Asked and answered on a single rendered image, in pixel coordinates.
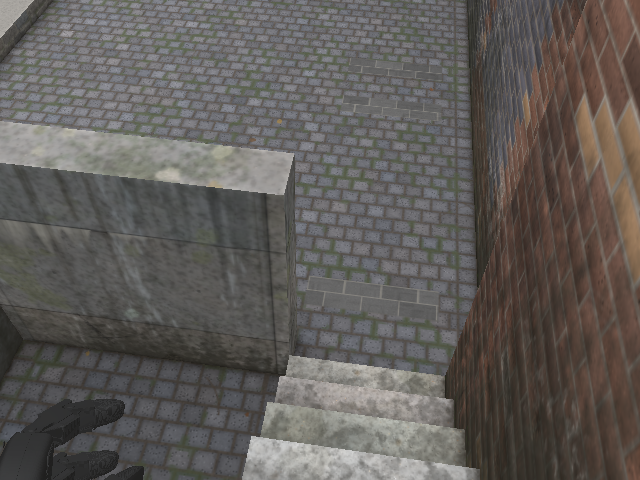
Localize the left robot hand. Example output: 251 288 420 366
0 399 144 480

